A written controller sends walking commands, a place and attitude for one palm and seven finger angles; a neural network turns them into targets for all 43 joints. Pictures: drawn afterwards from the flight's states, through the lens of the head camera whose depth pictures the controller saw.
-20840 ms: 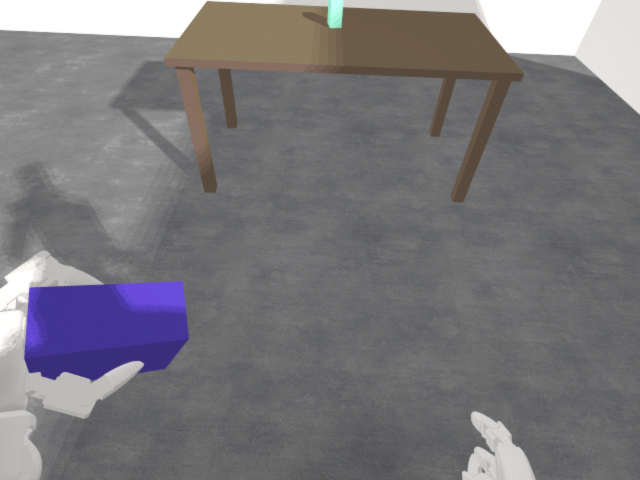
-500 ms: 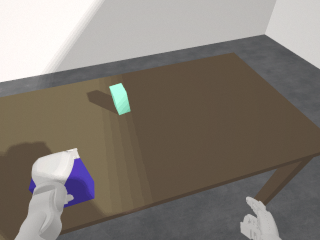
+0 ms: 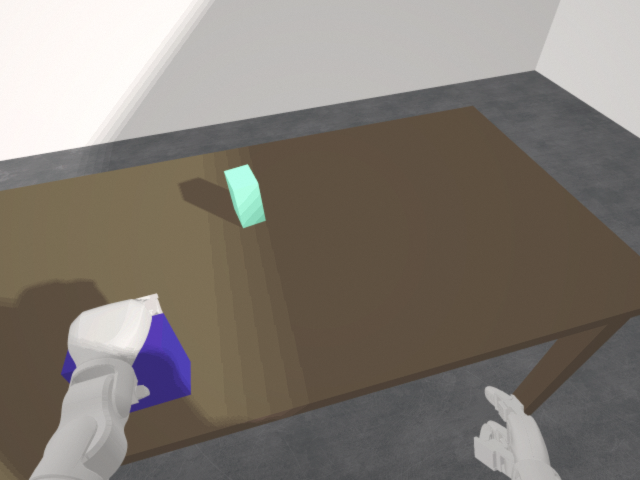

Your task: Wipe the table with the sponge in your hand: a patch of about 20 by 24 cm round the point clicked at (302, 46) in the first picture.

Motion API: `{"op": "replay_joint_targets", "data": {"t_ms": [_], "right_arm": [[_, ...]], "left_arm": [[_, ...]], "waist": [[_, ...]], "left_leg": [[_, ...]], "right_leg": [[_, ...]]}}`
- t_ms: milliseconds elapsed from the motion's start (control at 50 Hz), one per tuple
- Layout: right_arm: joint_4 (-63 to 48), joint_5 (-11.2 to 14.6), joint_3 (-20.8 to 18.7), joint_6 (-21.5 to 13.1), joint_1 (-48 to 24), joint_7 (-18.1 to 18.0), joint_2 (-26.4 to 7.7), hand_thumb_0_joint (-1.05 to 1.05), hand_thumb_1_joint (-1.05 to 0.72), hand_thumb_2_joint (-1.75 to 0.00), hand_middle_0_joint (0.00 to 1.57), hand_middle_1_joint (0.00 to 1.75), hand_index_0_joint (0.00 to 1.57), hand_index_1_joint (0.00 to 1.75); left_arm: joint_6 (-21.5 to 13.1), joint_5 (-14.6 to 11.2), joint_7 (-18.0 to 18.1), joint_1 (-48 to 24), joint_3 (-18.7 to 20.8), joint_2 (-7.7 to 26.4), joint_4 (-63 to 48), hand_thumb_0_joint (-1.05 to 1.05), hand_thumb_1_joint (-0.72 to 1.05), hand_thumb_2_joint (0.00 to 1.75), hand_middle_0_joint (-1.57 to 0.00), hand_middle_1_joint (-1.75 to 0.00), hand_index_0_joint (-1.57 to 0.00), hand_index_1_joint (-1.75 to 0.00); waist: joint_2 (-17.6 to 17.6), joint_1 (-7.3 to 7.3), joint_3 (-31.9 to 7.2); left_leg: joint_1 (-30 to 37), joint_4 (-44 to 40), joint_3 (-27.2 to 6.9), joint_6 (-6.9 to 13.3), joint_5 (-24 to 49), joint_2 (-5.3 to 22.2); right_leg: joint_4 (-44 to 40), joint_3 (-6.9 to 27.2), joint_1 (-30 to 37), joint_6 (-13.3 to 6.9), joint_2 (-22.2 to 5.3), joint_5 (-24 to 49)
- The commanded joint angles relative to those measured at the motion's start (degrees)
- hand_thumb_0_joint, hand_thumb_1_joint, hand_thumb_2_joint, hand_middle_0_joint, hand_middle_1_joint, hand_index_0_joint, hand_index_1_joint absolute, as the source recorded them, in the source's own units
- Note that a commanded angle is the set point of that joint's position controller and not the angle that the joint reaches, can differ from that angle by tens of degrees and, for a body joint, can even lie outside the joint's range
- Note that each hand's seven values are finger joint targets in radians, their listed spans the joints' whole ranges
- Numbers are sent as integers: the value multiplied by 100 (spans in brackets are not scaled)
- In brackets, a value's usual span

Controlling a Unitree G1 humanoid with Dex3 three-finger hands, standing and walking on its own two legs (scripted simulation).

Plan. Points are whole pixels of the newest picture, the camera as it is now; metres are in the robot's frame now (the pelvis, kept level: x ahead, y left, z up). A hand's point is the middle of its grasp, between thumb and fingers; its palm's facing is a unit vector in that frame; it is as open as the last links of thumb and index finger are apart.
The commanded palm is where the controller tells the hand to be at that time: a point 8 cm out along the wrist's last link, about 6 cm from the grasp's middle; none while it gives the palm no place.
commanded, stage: lower the sponge onto the table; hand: left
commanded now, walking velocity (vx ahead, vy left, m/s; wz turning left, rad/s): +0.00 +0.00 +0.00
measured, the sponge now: (139, 374) +0.23 +0.30 -0.03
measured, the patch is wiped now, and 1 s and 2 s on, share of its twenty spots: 0.00 0.00 0.15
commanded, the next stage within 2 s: wipe forward along the first lane in 1.14 s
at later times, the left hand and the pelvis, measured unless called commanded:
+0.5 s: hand (137, 364) +0.24 +0.29 -0.01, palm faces -0.11 -0.07 -0.99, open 9.9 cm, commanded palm +0.22 +0.29 +0.06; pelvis +0.00 +0.00 +0.00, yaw +0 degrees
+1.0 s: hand (140, 370) +0.24 +0.30 -0.03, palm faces -0.12 -0.07 -0.99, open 9.9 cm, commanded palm +0.22 +0.29 +0.03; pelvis -0.01 +0.00 -0.01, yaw +0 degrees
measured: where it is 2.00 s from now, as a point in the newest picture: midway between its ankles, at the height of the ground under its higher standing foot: outside the picture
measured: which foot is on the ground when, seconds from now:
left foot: down 0.00-1.00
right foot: down 0.00-1.00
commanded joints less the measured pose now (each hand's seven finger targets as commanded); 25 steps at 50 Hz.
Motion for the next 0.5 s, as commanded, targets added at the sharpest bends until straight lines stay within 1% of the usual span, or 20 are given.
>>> {"op": "replay_joint_targets", "data": {"t_ms": [0, 40, 60, 80, 100, 120, 140, 160, 180, 200, 220, 240, 260, 280, 300, 340, 360, 420, 440, 480], "right_arm": [[-918, -12, -248, -335, -866, 1, -664, 0, -90, -90, 20, 30, 20, 30], [-907, -28, -275, -312, -862, 22, -719, 0, -90, -90, 20, 30, 20, 30], [-953, -9, -265, -310, -842, 38, -659, 0, -90, -90, 20, 30, 20, 30], [-953, 4, -271, -325, -866, 52, -647, 0, -90, -90, 20, 30, 20, 30], [-920, -5, -294, -313, -826, 54, -686, 0, -90, -90, 20, 30, 20, 30], [-905, -8, -286, -289, -866, 54, -695, 0, -90, -90, 20, 30, 20, 30], [-883, -22, -288, -278, -860, 42, -739, 0, -90, -90, 20, 30, 20, 30], [-945, -4, -290, -287, -839, 40, -685, 0, -90, -90, 20, 30, 20, 30], [-938, 10, -283, -310, -872, 37, -673, 0, -90, -90, 20, 30, 20, 30], [-879, 0, -294, -306, -854, 22, -695, 0, -90, -90, 20, 30, 20, 30], [-855, -6, -298, -300, -836, 12, -697, 0, -90, -90, 20, 30, 20, 30], [-848, -15, -302, -303, -836, -13, -726, 0, -90, -90, 20, 30, 20, 30], [-874, 5, -296, -319, -805, -20, -675, 0, -90, -90, 20, 30, 20, 30], [-823, 5, -299, -330, -813, -18, -680, 0, -90, -90, 20, 30, 20, 30], [-838, 1, -305, -339, -788, -10, -672, 0, -90, -90, 20, 30, 20, 30], [-807, -10, -315, -322, -789, -20, -718, 0, -90, -90, 20, 30, 20, 30], [-839, 4, -329, -329, -720, -17, -673, 0, -90, -90, 20, 30, 20, 30], [-792, 13, -323, -307, -731, 5, -693, 0, -90, -90, 20, 30, 20, 30], [-781, 2, -329, -290, -710, -5, -734, 0, -90, -90, 20, 30, 20, 30], [-843, 14, -330, -304, -720, 5, -678, 0, -90, -90, 20, 30, 20, 30]], "left_arm": [[-63, 166, 332, -1214, 614, 1138, -1142, 0, 10, 130, -120, -160, -120, -160], [-53, 157, 373, -1038, 837, 1334, -1233, 0, 10, 130, -120, -160, -120, -160], [-52, 158, 378, -1032, 573, 1039, -1299, 0, 10, 130, -120, -160, -120, -160], [-52, 146, 394, -1052, 495, 950, -1258, 0, 10, 130, -120, -160, -120, -160], [-34, 141, 428, -883, 675, 1116, -1143, 0, 10, 130, -120, -160, -120, -160], [-12, 175, 441, -945, 691, 1150, -1093, 0, 10, 130, -120, -160, -120, -160], [6, 173, 481, -998, 939, 1403, -1142, 0, 10, 130, -120, -160, -120, -160], [-8, 160, 494, -1003, 692, 1123, -1239, 0, 10, 130, -120, -160, -120, -160], [-21, 166, 511, -1102, 622, 1083, -1207, 0, 10, 130, -120, -160, -120, -160], [-16, 182, 546, -1148, 755, 1233, -1086, 0, 10, 130, -120, -160, -120, -160], [-27, 220, 564, -1285, 718, 1226, -1055, 0, 10, 130, -120, -160, -120, -160], [-28, 206, 598, -1300, 910, 1420, -1103, 0, 10, 130, -120, -160, -120, -160], [-52, 186, 593, -1349, 653, 1146, -1094, 0, 10, 130, -120, -160, -120, -160], [-74, 220, 609, -1435, 706, 1217, -987, 0, 10, 130, -120, -160, -120, -160], [-95, 206, 606, -1360, 583, 1072, -962, 0, 10, 130, -120, -160, -120, -160], [-99, 211, 618, -1350, 780, 1298, -937, 0, 10, 130, -120, -160, -120, -160], [-130, 181, 616, -1317, 599, 1075, -979, 0, 10, 130, -120, -160, -120, -160], [-114, 188, 607, -1265, 574, 1044, -664, 0, 10, 130, -120, -160, -120, -160], [-107, 171, 624, -1247, 824, 1288, -649, 0, 10, 130, -120, -160, -120, -160], [-165, 204, 633, -1403, 565, 1031, -734, 0, 10, 130, -120, -160, -120, -160]], "waist": [[-54, -12, -1269], [14, 50, -1344], [66, -1, -1388], [-67, -22, -1270], [-152, 19, -1277], [-190, 10, -1206], [-193, 45, -1195], [-136, -9, -1245], [-171, -23, -1236], [-143, -19, -1216], [-167, -47, -1218], [-73, -7, -1194], [-70, -75, -1248], [-99, -78, -1217], [-55, -87, -1211], [48, -34, -1273], [79, -88, -1382], [-130, -106, -1172], [-145, -63, -1171], [-146, -113, -1269]], "left_leg": [[756, -263, 157, 321, 1219, -242], [758, -276, 123, 297, 1306, -242], [716, -271, 141, 305, 1302, -223], [718, -246, 161, 313, 1297, -218], [686, -242, 151, 317, 1279, -208], [648, -232, 157, 314, 1258, -224], [650, -261, 106, 302, 1195, -228], [603, -245, 171, 330, 1154, -230], [638, -231, 162, 326, 1106, -226], [649, -216, 171, 331, 1060, -233], [628, -198, 177, 327, 1029, -230], [642, -218, 131, 326, 965, -244], [627, -186, 183, 354, 907, -252], [643, -161, 172, 338, 939, -242], [635, -168, 179, 342, 955, -226], [657, -148, 128, 326, 968, -257], [628, -130, 189, 346, 967, -232], [523, -99, 191, 336, 941, -234], [495, -129, 140, 323, 870, -243], [507, -79, 179, 345, 904, -228]], "right_leg": [[-375, -93, 38, -443, 217, 1222], [-359, 16, 132, -477, 247, 1315], [-301, -137, 110, -447, 220, 1269], [-316, -103, 32, -438, 218, 1310], [-314, -80, 51, -444, 222, 1317], [-327, -64, 25, -441, 217, 1331], [-350, 29, 37, -470, 253, 1234], [-304, -98, 57, -436, 224, 1210], [-328, -74, -23, -425, 213, 1147], [-339, -36, -63, -434, 220, 1117], [-319, -61, -100, -429, 216, 1076], [-361, 43, -113, -460, 255, 960], [-340, -82, -121, -421, 219, 929], [-327, -45, -194, -437, 228, 953], [-303, -82, -204, -433, 220, 981], [-321, 47, -194, -469, 258, 965], [-251, -91, -154, -442, 235, 1002], [-275, -41, -280, -436, 229, 1050], [-286, 28, -256, -461, 271, 932], [-212, -80, -298, -430, 234, 982]]}}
